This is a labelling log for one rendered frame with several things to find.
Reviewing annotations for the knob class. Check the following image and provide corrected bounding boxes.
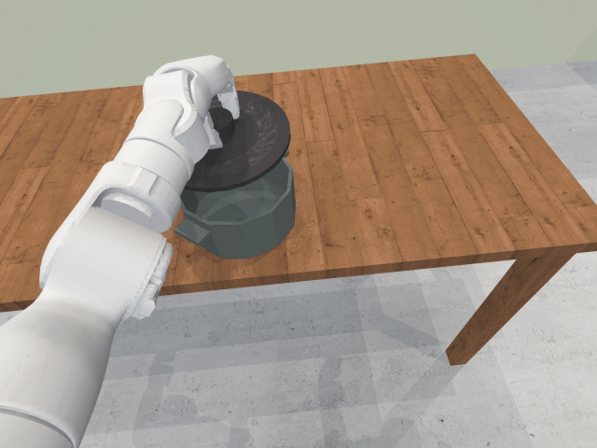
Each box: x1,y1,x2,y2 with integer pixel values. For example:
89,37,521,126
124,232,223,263
208,107,235,140

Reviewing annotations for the pot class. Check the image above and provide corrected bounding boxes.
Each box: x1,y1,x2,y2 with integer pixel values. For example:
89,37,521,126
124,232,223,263
174,150,296,259

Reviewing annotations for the robot left forearm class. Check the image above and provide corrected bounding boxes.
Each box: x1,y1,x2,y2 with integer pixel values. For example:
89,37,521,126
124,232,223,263
39,64,212,289

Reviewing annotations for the left robot hand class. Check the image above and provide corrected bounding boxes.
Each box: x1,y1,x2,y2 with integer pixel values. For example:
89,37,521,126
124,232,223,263
153,55,240,149

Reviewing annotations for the robot left upper arm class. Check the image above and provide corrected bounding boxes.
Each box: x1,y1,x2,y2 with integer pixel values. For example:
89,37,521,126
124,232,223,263
0,205,174,448

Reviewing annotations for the lid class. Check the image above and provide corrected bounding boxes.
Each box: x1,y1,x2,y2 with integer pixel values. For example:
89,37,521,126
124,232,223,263
184,91,291,192

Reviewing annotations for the table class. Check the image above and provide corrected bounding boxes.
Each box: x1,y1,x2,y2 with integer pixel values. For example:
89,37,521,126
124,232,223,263
0,54,597,366

